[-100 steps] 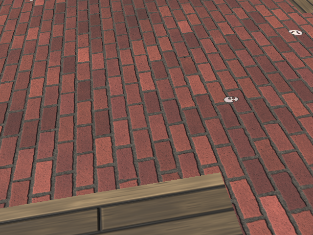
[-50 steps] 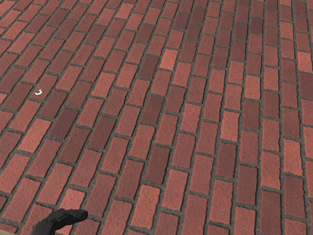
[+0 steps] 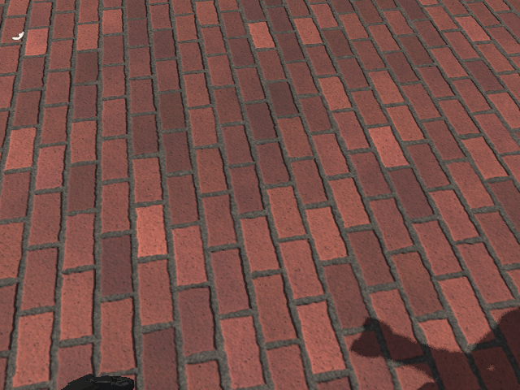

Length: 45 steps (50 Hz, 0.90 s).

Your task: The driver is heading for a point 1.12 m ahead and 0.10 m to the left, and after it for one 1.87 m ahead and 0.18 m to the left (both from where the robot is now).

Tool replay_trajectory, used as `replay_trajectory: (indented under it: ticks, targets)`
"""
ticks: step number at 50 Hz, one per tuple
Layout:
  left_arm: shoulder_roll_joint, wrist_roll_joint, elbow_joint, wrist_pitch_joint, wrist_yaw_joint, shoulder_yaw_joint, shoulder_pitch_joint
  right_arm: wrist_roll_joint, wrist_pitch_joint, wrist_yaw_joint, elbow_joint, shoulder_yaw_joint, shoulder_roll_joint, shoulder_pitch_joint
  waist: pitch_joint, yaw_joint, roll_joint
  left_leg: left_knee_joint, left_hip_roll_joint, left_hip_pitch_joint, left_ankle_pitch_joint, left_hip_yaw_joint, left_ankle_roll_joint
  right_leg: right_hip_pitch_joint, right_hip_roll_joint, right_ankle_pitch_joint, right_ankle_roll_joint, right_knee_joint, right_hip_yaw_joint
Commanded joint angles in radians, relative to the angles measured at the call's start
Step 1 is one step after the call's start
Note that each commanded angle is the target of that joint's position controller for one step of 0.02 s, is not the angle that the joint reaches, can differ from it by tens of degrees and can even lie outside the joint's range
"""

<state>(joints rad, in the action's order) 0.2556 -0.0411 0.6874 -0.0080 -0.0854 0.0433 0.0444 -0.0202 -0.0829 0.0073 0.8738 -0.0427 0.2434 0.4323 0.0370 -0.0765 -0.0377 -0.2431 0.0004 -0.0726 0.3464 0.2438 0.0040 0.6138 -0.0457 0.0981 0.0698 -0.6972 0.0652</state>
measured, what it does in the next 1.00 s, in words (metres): walks ahead: right foot, then left foot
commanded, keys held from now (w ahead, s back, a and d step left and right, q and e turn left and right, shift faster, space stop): w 1.00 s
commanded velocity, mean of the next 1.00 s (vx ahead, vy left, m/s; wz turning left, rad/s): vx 0.50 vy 0.00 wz -0.11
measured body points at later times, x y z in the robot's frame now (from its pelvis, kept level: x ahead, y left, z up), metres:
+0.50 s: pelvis +0.27 -0.03 +0.01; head +0.29 -0.03 +0.45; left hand +0.26 +0.24 -0.13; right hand +0.41 -0.28 -0.11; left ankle +0.44 +0.10 -0.69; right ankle +0.16 -0.09 -0.73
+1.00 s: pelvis +0.54 +0.00 +0.01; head +0.56 +0.01 +0.46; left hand +0.71 +0.23 -0.12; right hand +0.49 -0.25 -0.13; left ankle +0.48 +0.07 -0.73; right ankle +0.68 -0.17 -0.68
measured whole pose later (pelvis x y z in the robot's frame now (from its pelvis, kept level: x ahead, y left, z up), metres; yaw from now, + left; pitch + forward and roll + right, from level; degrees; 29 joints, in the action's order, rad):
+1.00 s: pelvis +0.54 +0.00 +0.01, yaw -5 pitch +0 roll +1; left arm 0.24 -0.03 0.85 0.02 -0.04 0.03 0.13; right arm -0.01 -0.08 -0.01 0.97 -0.03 0.21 0.43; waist 0.03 -0.04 -0.05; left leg -0.18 0.09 -0.02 0.21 0.08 0.08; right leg 0.63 -0.11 0.04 0.01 -0.77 0.02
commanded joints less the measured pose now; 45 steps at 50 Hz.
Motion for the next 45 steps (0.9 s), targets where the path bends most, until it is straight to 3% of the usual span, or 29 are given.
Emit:
replay_trajectory:
  ticks: [1,2,3,4,5,6,7,8,9,11,13,17,20,26,29,30,31,32,33,34,35,36,37,38,40,42,45]
  targets:
    - [0.05,-0.008,-0.079,0.019,0.012,0.008,-0.047,-0.001,0.004,0.009,-0.021,-0.034,0.175,0.026,0.021,0.042,0.141,-0.077,-0.27,-0.003,-0.94,-0.061,0.107,-0.105,0.078,0.114,0.057,0.083,0.068]
    - [0.064,-0.011,-0.059,0.024,0.02,0.015,0.023,-0.002,0.011,0.01,-0.012,-0.035,0.192,0.03,-0.025,0.076,0.151,-0.19,-0.272,-0.015,-1.072,-0.049,0.106,-0.196,0.115,0.152,0.081,0.107,0.073]
    - [0.08,-0.018,-0.013,0.035,0.031,0.027,0.161,0.003,0.018,0.011,-0.009,-0.032,0.194,0.028,-0.103,0.14,0.131,-0.364,-0.258,0.028,-1.062,-0.025,0.093,-0.377,0.146,0.116,0.107,0.183,0.066]
    - [0.125,-0.031,0.039,0.044,0.045,0.045,0.321,0.007,0.018,0.01,-0.026,-0.023,0.173,0.016,-0.202,0.209,0.087,-0.588,-0.232,0.206,-0.829,-0.016,0.077,-0.646,0.068,0.109,0.14,0.209,-0.042]
    - [0.245,-0.032,0.043,0.047,0.061,0.073,0.381,0.026,0.013,-0.011,-0.094,0.007,0.054,0.066,-0.349,0.182,-0.162,-0.973,-0.092,0.621,-0.057,-0.014,0.022,-1.008,-0.275,0.129,0.263,0.231,-0.535]
    - [0.257,0.011,0.034,0.035,0.07,0.079,0.412,0.016,0.014,-0.009,-0.099,-0.019,0.142,-0.001,-0.414,0.21,-0.077,-1.145,-0.008,0.715,0.174,-0.193,0.015,-0.989,-0.365,0.002,0.302,0.358,-0.789]
    - [0.236,0.022,0.048,0.032,0.078,0.073,0.34,0.018,0.013,-0.011,-0.124,-0.023,0.144,-0.091,-0.252,0.183,-0.011,-1.142,-0.064,0.784,0.072,-0.255,0.025,-0.875,-0.315,-0.095,0.272,0.362,-0.578]
    - [0.175,0.024,0.059,0.038,0.081,0.056,0.293,0.021,0.003,-0.014,-0.124,-0.01,0.114,-0.107,-0.136,0.146,0.003,-1.062,-0.091,0.758,0.015,-0.253,0.031,-0.72,-0.267,-0.182,0.238,0.387,-0.459]
    - [0.131,0.024,0.066,0.046,0.08,0.041,0.254,0.013,0.007,-0.016,-0.106,-0.009,0.103,-0.09,-0.075,0.101,0.021,-0.977,-0.118,0.704,-0.009,-0.256,0.031,-0.614,-0.212,-0.222,0.192,0.418,-0.367]
    - [0.087,0.029,0.074,0.063,0.076,0.024,0.215,-0.014,0.041,-0.023,-0.072,-0.009,0.091,-0.022,-0.054,0.046,-0.012,-0.9,-0.126,0.584,-0.03,-0.252,0.018,-0.482,-0.152,-0.232,0.159,0.477,-0.269]
    - [0.099,0.034,0.096,0.081,0.072,0.026,0.242,-0.018,0.056,-0.034,-0.069,-0.011,0.078,-0.029,-0.044,0.036,-0.009,-0.862,-0.121,0.591,-0.066,-0.235,0.01,-0.463,-0.131,-0.241,0.168,0.518,-0.236]
    - [0.11,0.037,0.135,0.089,0.071,0.029,0.31,-0.017,0.059,-0.041,-0.113,-0.012,0.07,-0.195,0.028,0.073,-0.013,-0.706,-0.14,0.724,-0.219,-0.227,-0.012,-0.494,-0.117,-0.182,0.162,0.582,-0.2]
    - [0.113,0.037,0.158,0.093,0.071,0.028,0.354,-0.012,0.054,-0.044,-0.14,-0.005,0.058,-0.297,0.041,0.101,-0.016,-0.562,-0.126,0.74,-0.309,-0.216,-0.014,-0.542,-0.113,-0.209,0.148,0.581,-0.172]
    - [0.133,0.024,0.211,0.092,0.087,0.025,0.43,-0.009,0.044,-0.047,-0.193,0.0,0.066,-0.44,0.068,0.134,-0.021,-0.373,-0.073,0.716,-0.306,-0.191,0.035,-0.683,-0.16,-0.329,0.13,0.532,-0.159]
    - [0.158,0.017,0.221,0.09,0.096,0.028,0.394,-0.009,0.034,-0.036,-0.172,-0.011,0.086,-0.352,0.026,0.078,-0.034,-0.306,-0.01,0.542,-0.194,-0.165,0.085,-0.712,-0.167,-0.623,0.098,0.401,-0.135]
    - [0.167,0.015,0.224,0.087,0.096,0.03,0.38,-0.012,0.027,-0.026,-0.134,-0.021,0.102,-0.235,-0.04,0.024,-0.025,-0.264,0.028,0.397,-0.182,-0.147,0.106,-0.703,-0.143,-0.73,0.082,0.254,-0.111]
    - [0.157,0.019,0.223,0.086,0.095,0.024,0.377,-0.025,0.017,-0.015,-0.08,-0.035,0.135,-0.064,-0.143,-0.045,0.009,-0.229,0.003,0.161,-0.208,-0.176,0.137,-0.605,-0.097,-0.646,0.063,0.041,-0.074]
    - [0.088,0.041,0.184,0.09,0.092,0.003,0.415,-0.05,0.011,0.0,-0.06,-0.059,0.235,0.085,-0.288,-0.072,0.152,-0.204,-0.264,-0.126,-0.096,-0.5,0.21,-0.347,-0.012,-0.263,0.031,-0.3,-0.022]
    - [0.051,0.051,0.191,0.089,0.087,0.002,0.506,-0.034,0.017,-0.009,-0.047,-0.073,0.291,0.09,-0.359,-0.018,0.323,-0.063,-0.441,-0.251,-0.118,-0.931,0.314,-0.083,0.164,0.445,0.012,-0.556,-0.069]
    - [0.12,0.025,0.193,0.082,0.091,0.018,0.412,0.0,0.024,-0.016,-0.055,-0.059,0.22,-0.011,-0.219,0.006,0.147,-0.04,-0.38,-0.128,-0.034,-0.853,0.277,-0.007,0.087,0.372,0.029,-0.607,-0.165]
    - [0.113,0.025,0.177,0.087,0.083,0.017,0.351,0.007,0.023,-0.019,-0.069,-0.041,0.154,-0.107,-0.096,0.036,0.093,-0.012,-0.345,0.022,-0.056,-0.7,0.252,-0.005,0.042,0.277,0.031,-0.565,-0.149]
    - [0.093,0.026,0.174,0.086,0.078,0.012,0.325,0.002,0.018,-0.023,-0.07,-0.029,0.112,-0.153,-0.047,0.059,0.074,0.025,-0.293,0.112,-0.124,-0.599,0.221,-0.035,0.005,0.223,0.028,-0.505,-0.135]
    - [0.084,0.014,0.178,0.075,0.074,0.011,0.328,0.006,0.012,-0.021,-0.059,-0.022,0.092,-0.162,-0.018,0.081,0.097,0.047,-0.253,0.174,-0.201,-0.523,0.198,-0.071,-0.017,0.203,0.018,-0.462,-0.123]
    - [0.071,0.005,0.189,0.062,0.068,0.007,0.35,0.007,0.007,-0.019,-0.047,-0.016,0.077,-0.16,-0.02,0.1,0.115,0.068,-0.227,0.216,-0.248,-0.466,0.186,-0.115,-0.027,0.187,0.005,-0.439,-0.114]
    - [0.054,0.003,0.189,0.047,0.058,0.004,0.34,0.012,-0.01,-0.02,-0.019,-0.019,0.091,-0.116,-0.022,0.107,0.107,0.092,-0.213,0.23,-0.344,-0.418,0.198,-0.113,-0.033,0.16,-0.014,-0.418,-0.091]
    - [0.051,0.003,0.169,0.04,0.053,0.003,0.269,0.015,-0.016,-0.02,0.003,-0.025,0.11,-0.086,0.008,0.103,0.099,0.128,-0.204,0.22,-0.348,-0.379,0.206,-0.04,-0.054,0.099,-0.034,-0.366,-0.073]
    - [0.049,0.006,0.13,0.039,0.051,0.0,0.139,0.017,-0.014,-0.02,0.033,-0.021,0.1,-0.034,0.043,0.075,0.094,0.15,-0.18,0.178,-0.388,-0.335,0.202,0.049,-0.072,-0.001,-0.058,-0.237,-0.048]
Next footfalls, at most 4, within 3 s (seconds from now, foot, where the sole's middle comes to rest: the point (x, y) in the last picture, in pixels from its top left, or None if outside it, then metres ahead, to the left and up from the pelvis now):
0.08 right None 0.20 -0.09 -0.77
0.62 left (223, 366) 0.52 0.07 -0.77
1.18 right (293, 262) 0.81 -0.14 -0.77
1.72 left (213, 196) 1.07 0.09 -0.77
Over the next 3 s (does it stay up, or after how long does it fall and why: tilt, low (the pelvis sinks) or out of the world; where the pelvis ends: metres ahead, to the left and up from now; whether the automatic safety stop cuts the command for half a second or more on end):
stays up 1.12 0.01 0.01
